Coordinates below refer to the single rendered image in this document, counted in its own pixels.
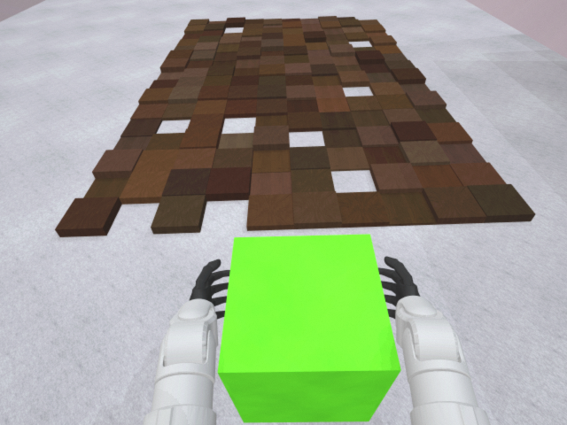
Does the right robot forearm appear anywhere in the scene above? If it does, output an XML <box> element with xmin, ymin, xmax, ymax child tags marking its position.
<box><xmin>395</xmin><ymin>296</ymin><xmax>491</xmax><ymax>425</ymax></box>

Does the carton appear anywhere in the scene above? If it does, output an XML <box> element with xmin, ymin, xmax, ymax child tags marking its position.
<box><xmin>218</xmin><ymin>234</ymin><xmax>401</xmax><ymax>422</ymax></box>

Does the robot left hand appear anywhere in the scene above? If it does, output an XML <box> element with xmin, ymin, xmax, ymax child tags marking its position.
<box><xmin>189</xmin><ymin>259</ymin><xmax>230</xmax><ymax>319</ymax></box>

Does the robot right hand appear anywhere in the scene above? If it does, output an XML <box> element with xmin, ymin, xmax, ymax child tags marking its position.
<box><xmin>378</xmin><ymin>257</ymin><xmax>420</xmax><ymax>319</ymax></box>

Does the left robot forearm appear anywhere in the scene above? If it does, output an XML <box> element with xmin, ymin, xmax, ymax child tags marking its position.
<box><xmin>143</xmin><ymin>299</ymin><xmax>218</xmax><ymax>425</ymax></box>

